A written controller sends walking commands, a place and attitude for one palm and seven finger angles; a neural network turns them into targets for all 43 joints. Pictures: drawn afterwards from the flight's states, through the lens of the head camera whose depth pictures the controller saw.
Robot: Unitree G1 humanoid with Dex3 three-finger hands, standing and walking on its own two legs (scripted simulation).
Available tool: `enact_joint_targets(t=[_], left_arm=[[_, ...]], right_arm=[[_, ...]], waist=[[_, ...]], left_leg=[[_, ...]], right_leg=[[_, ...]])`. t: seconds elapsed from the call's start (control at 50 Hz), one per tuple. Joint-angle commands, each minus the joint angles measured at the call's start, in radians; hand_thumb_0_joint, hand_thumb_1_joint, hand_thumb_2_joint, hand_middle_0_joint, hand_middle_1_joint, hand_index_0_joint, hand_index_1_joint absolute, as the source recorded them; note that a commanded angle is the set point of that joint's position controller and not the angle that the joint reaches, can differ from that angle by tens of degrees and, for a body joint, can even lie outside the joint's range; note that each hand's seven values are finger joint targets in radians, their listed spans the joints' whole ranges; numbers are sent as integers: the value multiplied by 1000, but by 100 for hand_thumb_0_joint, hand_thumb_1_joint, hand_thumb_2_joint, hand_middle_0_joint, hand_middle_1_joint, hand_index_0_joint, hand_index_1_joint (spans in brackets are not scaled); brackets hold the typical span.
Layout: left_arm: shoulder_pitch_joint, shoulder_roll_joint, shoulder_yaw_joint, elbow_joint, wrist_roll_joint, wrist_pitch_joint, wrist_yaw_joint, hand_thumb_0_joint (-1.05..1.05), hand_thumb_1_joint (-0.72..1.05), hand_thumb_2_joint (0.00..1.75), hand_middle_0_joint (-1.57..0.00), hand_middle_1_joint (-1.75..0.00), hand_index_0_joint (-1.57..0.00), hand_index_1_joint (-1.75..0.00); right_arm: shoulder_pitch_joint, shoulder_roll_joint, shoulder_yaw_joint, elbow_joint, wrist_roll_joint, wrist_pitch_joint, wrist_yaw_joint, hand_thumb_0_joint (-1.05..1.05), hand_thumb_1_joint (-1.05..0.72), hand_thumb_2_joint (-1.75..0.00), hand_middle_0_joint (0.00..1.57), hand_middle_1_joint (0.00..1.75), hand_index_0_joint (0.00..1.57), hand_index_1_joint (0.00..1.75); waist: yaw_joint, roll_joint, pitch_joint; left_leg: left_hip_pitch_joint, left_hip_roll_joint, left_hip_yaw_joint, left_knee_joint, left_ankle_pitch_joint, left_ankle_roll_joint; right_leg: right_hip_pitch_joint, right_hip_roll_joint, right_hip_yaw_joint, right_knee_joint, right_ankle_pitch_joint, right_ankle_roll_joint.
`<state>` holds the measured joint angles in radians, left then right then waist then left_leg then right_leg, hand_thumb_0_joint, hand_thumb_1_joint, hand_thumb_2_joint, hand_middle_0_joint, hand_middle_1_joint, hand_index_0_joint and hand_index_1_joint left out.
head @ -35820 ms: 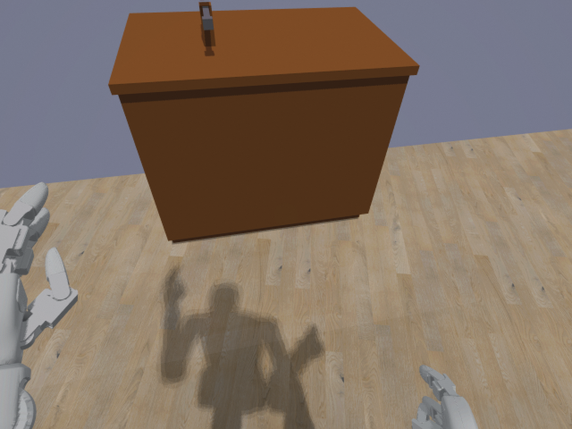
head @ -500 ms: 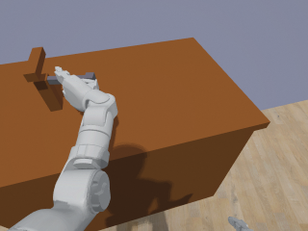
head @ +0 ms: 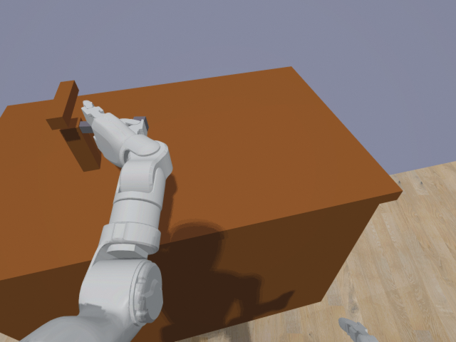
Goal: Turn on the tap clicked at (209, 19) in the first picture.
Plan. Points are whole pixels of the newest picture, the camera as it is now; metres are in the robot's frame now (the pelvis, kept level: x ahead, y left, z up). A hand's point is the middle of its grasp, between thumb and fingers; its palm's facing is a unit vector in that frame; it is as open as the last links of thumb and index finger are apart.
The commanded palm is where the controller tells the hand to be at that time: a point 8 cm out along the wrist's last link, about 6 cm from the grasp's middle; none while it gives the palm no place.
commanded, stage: lift the hand up off the lever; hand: left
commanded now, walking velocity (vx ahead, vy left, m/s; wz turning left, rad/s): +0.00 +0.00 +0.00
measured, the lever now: (140, 126) +0.49 +0.20 +0.14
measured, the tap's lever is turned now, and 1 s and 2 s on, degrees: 76 76 76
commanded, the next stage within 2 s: draw the hand back beside the body in 1.34 s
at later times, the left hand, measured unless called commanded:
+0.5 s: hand (141, 118) +0.43 +0.16 +0.21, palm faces +0.76 -0.65 -0.07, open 7.8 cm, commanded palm +0.38 +0.19 +0.20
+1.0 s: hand (139, 110) +0.43 +0.16 +0.22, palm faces +0.74 -0.67 -0.04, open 7.8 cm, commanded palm +0.38 +0.19 +0.22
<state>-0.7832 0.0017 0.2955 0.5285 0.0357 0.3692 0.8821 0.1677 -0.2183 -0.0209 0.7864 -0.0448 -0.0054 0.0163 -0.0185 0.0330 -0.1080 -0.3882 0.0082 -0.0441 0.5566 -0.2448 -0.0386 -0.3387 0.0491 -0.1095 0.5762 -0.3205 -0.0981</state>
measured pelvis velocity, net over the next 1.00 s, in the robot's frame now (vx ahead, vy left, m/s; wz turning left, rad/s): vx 0.00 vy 0.00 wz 0.00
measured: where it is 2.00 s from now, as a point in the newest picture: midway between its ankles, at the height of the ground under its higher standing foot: outside the picture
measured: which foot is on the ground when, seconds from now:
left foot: down 0.00-1.00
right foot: down 0.00-1.00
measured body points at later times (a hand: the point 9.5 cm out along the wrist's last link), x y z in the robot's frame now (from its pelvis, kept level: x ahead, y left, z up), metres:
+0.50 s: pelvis -0.01 +0.00 +0.00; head -0.02 -0.02 +0.45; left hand +0.39 +0.19 +0.21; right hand +0.15 -0.23 -0.11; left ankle +0.02 +0.15 -0.73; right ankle -0.01 -0.05 -0.73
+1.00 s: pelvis +0.00 +0.00 +0.01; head -0.02 -0.02 +0.46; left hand +0.39 +0.20 +0.23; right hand +0.17 -0.22 -0.11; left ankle +0.02 +0.15 -0.73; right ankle -0.01 -0.05 -0.73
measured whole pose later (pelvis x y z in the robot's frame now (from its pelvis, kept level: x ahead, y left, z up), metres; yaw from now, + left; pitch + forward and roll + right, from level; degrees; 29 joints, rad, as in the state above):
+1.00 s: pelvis +0.00 +0.00 +0.01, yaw +0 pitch +2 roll +1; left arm -0.84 0.00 0.28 0.49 0.00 0.47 0.86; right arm 0.11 -0.21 -0.01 0.81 -0.02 -0.02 0.01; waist 0.01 0.04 -0.09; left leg -0.31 0.01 -0.04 0.49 -0.21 -0.03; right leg -0.26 0.05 -0.10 0.51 -0.29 -0.09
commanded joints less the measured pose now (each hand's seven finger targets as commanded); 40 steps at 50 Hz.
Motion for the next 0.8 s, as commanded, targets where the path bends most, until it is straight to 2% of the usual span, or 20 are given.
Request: enact_joint_targets(t=[0.0,0.04,0.06,0.12,0.14,0.16,0.18,0.26,0.28,0.34,0.36,0.38,0.44,0.46,0.48,0.54,0.56,0.64,0.7,0.78], left_arm=[[-467,144,-48,-259,35,-47,-4,0,90,90,-15,-15,-15,-15],[-479,127,-67,-272,39,-41,-3,0,90,90,-15,-15,-15,-15],[-459,154,-46,-278,34,-42,-7,0,90,90,-15,-15,-15,-15],[-494,117,-82,-271,33,-33,-8,0,90,90,-15,-15,-15,-15],[-504,121,-78,-267,32,-30,-6,0,90,90,-15,-15,-15,-15],[-488,151,-53,-271,27,-30,-8,0,90,90,-15,-15,-15,-15],[-511,132,-72,-262,27,-28,-9,0,90,90,-15,-15,-15,-15],[-540,164,-43,-189,29,-17,-5,0,90,90,-15,-15,-15,-15],[-559,148,-55,-179,31,-18,-4,0,90,90,-15,-15,-15,-15],[-583,134,-63,-185,34,-26,3,0,90,90,-15,-15,-15,-15],[-550,173,-27,-181,30,-28,1,0,90,90,-15,-15,-15,-15],[-534,158,-36,-193,28,-29,0,0,90,90,-15,-15,-15,-15],[-539,141,-50,-178,28,-10,-4,0,90,90,-15,-15,-15,-15],[-521,161,-31,-186,24,-9,-7,0,90,90,-15,-15,-15,-15],[-520,142,-48,-209,19,-7,-8,0,90,90,-15,-15,-15,-15],[-538,157,-38,-237,17,-2,-5,0,90,90,-15,-15,-15,-15],[-528,189,-14,-229,19,-1,-7,0,90,90,-15,-15,-15,-15],[-527,150,-55,-305,28,1,-8,0,90,90,-15,-15,-15,-15],[-512,144,-60,-286,13,14,-18,0,90,90,-15,-15,-15,-15],[-527,136,-73,-298,4,27,-24,0,90,90,-15,-15,-15,-15]], right_arm=[[-129,-95,-31,-140,11,-48,-14,0,-90,-90,20,30,20,30],[-134,-95,-30,-135,9,-54,-12,0,-90,-90,20,30,20,30],[-137,-99,-34,-134,12,-52,-15,0,-90,-90,20,30,20,30],[-153,-93,-27,-129,14,-59,-14,0,-90,-90,20,30,20,30],[-155,-93,-27,-126,15,-60,-14,0,-90,-90,20,30,20,30],[-160,-95,-29,-124,16,-58,-18,0,-90,-90,20,30,20,30],[-164,-92,-25,-125,17,-61,-18,0,-90,-90,20,30,20,30],[-170,-94,-21,-110,18,-58,-24,0,-90,-90,20,30,20,30],[-172,-90,-18,-112,19,-60,-22,0,-90,-90,20,30,20,30],[-163,-88,-21,-115,12,-68,-18,0,-90,-90,20,30,20,30],[-158,-92,-24,-116,13,-62,-20,0,-90,-90,20,30,20,30],[-157,-91,-22,-127,14,-60,-19,0,-90,-90,20,30,20,30],[-163,-92,-20,-125,16,-55,-17,0,-90,-90,20,30,20,30],[-161,-95,-24,-125,17,-51,-19,0,-90,-90,20,30,20,30],[-167,-93,-21,-134,19,-53,-17,0,-90,-90,20,30,20,30],[-172,-91,-21,-135,17,-54,-19,0,-90,-90,20,30,20,30],[-170,-95,-22,-127,17,-51,-22,0,-90,-90,20,30,20,30],[-177,-88,-25,-138,15,-55,-12,0,-90,-90,20,30,20,30],[-180,-93,-22,-134,21,-56,-13,0,-90,-90,20,30,20,30],[-198,-90,-21,-127,26,-61,-16,0,-90,-90,20,30,20,30]], waist=[[10,-83,-308],[5,-87,-293],[16,-86,-294],[5,-84,-268],[3,-86,-270],[15,-71,-272],[8,-84,-264],[11,-88,-239],[9,-75,-233],[5,-84,-264],[20,-88,-287],[21,-100,-303],[10,-110,-274],[22,-104,-280],[20,-97,-283],[20,-114,-290],[27,-111,-281],[28,-59,-315],[23,-102,-278],[27,-68,-266]], left_leg=[[119,-28,52,-16,232,49],[128,-27,54,-16,228,49],[129,-27,46,-24,229,48],[131,-29,50,-31,204,48],[137,-29,51,-31,194,49],[137,-31,46,-40,189,49],[136,-30,49,-41,183,50],[114,-32,45,-53,135,49],[115,-30,46,-57,131,48],[124,-31,50,-46,145,50],[122,-31,41,-52,159,48],[126,-30,46,-51,180,49],[124,-28,53,-50,181,49],[132,-29,47,-57,192,48],[139,-28,51,-57,200,50],[135,-28,57,-54,198,50],[134,-28,50,-60,198,50],[168,-25,60,-50,247,46],[167,-25,55,-64,226,48],[184,-27,53,-75,220,47]], right_leg=[[173,-83,75,-110,435,101],[161,-84,76,-118,432,103],[167,-79,72,-117,411,96],[143,-78,73,-130,361,96],[139,-80,78,-138,349,98],[145,-75,77,-142,323,93],[139,-77,78,-144,315,95],[123,-77,88,-167,224,95],[113,-76,84,-167,200,91],[122,-77,89,-158,251,96],[146,-74,84,-147,271,93],[163,-78,84,-137,319,96],[156,-83,83,-146,337,101],[165,-75,75,-143,329,94],[165,-77,78,-143,342,95],[179,-83,84,-148,367,105],[181,-79,81,-151,355,101],[193,-76,74,-134,400,92],[183,-73,69,-150,359,93],[174,-67,67,-162,313,85]])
